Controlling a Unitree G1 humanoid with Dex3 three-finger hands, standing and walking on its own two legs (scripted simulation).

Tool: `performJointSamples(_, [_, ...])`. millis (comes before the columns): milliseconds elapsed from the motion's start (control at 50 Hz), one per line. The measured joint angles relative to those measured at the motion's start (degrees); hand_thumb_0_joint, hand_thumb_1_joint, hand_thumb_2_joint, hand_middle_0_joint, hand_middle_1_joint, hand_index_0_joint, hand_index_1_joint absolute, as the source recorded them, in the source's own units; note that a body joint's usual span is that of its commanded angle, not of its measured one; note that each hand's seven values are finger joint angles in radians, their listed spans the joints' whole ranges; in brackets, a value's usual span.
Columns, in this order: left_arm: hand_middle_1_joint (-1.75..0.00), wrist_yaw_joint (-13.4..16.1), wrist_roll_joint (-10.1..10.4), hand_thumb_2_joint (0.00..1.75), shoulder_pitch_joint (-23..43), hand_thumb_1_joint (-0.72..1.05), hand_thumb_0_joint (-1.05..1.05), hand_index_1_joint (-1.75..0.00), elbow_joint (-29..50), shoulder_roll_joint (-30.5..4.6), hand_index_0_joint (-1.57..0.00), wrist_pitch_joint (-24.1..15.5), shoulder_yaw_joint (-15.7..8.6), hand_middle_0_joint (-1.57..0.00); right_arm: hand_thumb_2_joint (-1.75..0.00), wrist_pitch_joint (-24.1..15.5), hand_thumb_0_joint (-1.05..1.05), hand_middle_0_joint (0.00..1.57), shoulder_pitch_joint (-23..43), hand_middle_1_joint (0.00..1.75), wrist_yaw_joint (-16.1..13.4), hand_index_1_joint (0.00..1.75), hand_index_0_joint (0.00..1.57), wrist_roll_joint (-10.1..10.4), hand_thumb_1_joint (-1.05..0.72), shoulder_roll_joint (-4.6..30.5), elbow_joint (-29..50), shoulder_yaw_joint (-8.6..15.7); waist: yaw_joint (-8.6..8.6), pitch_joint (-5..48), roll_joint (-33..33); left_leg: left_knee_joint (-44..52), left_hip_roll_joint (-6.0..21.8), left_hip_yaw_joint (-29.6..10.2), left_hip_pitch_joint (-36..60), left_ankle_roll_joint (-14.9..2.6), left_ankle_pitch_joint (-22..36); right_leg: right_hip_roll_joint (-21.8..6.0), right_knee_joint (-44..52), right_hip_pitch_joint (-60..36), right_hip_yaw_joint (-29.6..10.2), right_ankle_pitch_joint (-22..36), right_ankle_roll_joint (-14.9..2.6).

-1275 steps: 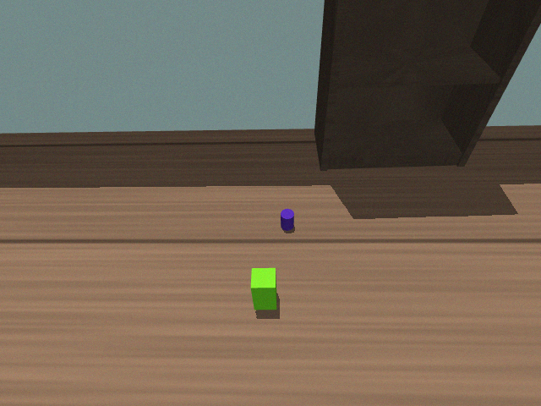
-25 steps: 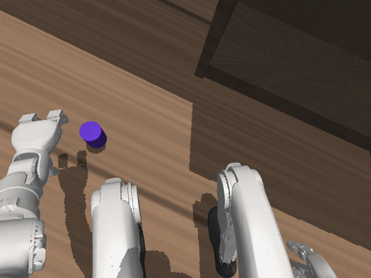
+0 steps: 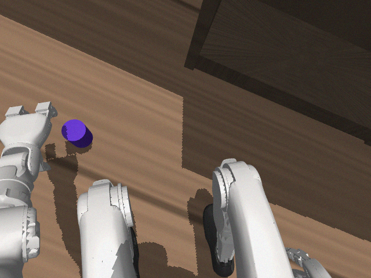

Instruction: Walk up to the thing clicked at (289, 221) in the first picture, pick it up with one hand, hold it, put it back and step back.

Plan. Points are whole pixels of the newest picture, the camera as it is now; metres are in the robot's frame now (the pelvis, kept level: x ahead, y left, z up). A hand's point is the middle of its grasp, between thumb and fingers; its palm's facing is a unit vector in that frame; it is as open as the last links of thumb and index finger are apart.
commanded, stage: rise first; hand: left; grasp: from above
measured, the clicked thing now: (78, 134) +0.48 +0.25 -0.30
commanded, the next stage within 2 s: approach in 0.26 s
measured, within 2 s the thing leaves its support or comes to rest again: neither
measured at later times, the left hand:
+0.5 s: hand (46, 143) +0.43 +0.29 -0.18, palm faces -0.46 -0.05 -0.89, open 13.9 cm
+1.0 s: hand (69, 123) +0.48 +0.24 -0.18, palm faces -0.49 -0.06 -0.87, open 14.1 cm
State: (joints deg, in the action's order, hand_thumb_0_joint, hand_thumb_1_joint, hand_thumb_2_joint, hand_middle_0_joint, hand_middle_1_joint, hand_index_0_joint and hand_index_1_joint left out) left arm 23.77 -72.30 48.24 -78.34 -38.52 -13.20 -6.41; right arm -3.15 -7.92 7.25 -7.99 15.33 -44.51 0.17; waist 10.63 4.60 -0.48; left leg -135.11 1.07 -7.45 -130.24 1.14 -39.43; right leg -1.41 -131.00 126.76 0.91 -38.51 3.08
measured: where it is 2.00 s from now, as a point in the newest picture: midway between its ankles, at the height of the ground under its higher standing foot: (176, 263)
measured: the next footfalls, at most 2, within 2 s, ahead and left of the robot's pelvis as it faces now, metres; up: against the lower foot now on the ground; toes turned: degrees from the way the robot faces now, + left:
none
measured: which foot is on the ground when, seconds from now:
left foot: down 0.00-1.00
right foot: down 0.00-1.00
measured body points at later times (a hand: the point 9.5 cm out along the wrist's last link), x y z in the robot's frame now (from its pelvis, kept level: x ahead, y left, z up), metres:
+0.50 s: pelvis +0.00 +0.00 -0.01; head +0.23 +0.06 +0.37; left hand +0.45 +0.29 -0.13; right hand +0.06 -0.28 -0.12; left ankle +0.08 +0.13 -0.31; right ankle +0.10 -0.14 -0.31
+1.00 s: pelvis +0.00 +0.00 -0.01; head +0.25 +0.02 +0.36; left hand +0.50 +0.24 -0.13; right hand +0.00 -0.27 -0.12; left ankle +0.08 +0.13 -0.31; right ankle +0.10 -0.14 -0.31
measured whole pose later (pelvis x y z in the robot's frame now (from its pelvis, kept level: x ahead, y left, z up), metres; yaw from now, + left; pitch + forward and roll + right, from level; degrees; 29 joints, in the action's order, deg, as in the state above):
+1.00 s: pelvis +0.00 +0.00 -0.01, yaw -1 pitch +34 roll -6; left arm 22.9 -67.1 58.5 -88.5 -38.2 -2.3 -5.4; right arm -3.6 -10.9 9.7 -7.8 16.5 -42.6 -4.6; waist 16.9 1.1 2.3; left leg -137.2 2.1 -8.3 -131.8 0.9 -39.9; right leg 0.0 -132.5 129.3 1.3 -37.5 3.3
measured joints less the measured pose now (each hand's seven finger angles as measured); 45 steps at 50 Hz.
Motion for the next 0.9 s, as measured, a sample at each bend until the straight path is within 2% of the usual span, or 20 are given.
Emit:
performJointSamples(420, [-0.97,0.9,-0.1,0.95,1.3,-0.47,0.0,-0.97,-2.2,-1.0,-0.15,0.0,-0.2,-0.14,-0.91,-0.4,0.01,0.2,0.1,0.3,0.6,0.29,0.2,-0.3,-0.91,0.3,0.3,-0.7,0.92,-0.7,-0.2,-1.7,-0.1,-0.4,-1.2,0.08,-0.3,0.2,-1.4,1.1,0.1,-0.2,0.01])
performJointSamples(540, [-1.01,1.3,0.0,0.97,3.9,-0.49,0.0,-1.0,-4.5,-0.2,-0.12,0.3,3.5,-0.11,-0.9,-1.0,0.01,0.21,0.0,0.3,0.7,0.29,0.2,-0.6,-0.91,0.2,0.0,-1.2,1.41,-0.9,-0.7,-2.0,-0.1,-0.4,-1.8,0.06,0.0,0.3,-1.8,1.7,0.1,0.1,0.09])
performJointSamples(640, [-1.03,3.4,-1.2,0.98,8.3,-0.51,0.0,-1.03,-6.6,1.3,-0.11,1.4,5.6,-0.1,-0.9,-1.9,0.01,0.21,0.1,0.3,0.7,0.29,0.2,-1.3,-0.91,0.0,-0.2,-1.9,3.39,-1.5,-1.3,-2.5,-0.1,-0.7,-2.4,0.19,0.3,0.4,-2.1,2.2,0.3,0.5,-0.01])
performJointSamples(760, [-1.04,6.6,-3.2,0.99,12.6,-0.52,0.0,-1.04,-9.7,1.8,-0.1,5.5,2.9,-0.09,-0.9,-1.5,0.0,0.21,-0.6,0.3,0.9,0.29,0.2,-1.7,-0.91,0.4,1.0,-2.9,6.95,-1.1,-0.1,-2.7,0.2,-0.9,-3.3,0.25,0.1,0.8,-2.0,3.4,0.5,0.9,-0.33])
performJointSamples(840, [-1.04,6.3,-1.9,1.0,14.4,-0.53,0.01,-1.03,-11.7,1.6,-0.09,9.3,1.9,-0.09,-0.9,-1.0,0.01,0.2,-1.7,0.3,1.4,0.29,0.2,-1.3,-0.91,1.0,1.5,-3.7,7.85,-0.9,1.6,-2.3,0.6,-0.8,-3.3,0.15,-0.2,1.1,-1.6,3.8,0.4,0.9,-0.19])
performJointSamples(900, [-1.03,4.6,0.8,1.0,14.1,-0.53,0.01,-1.03,-12.1,1.3,-0.09,11.1,1.6,-0.08,-0.9,-0.6,0.01,0.2,-2.3,0.3,1.9,0.29,0.2,-0.7,-0.91,1.3,1.4,-4.4,7.54,-1.4,2.6,-2.0,1.0,-0.8,-2.8,-0.07,-0.5,1.4,-1.3,3.5,0.4,1.0,0.28])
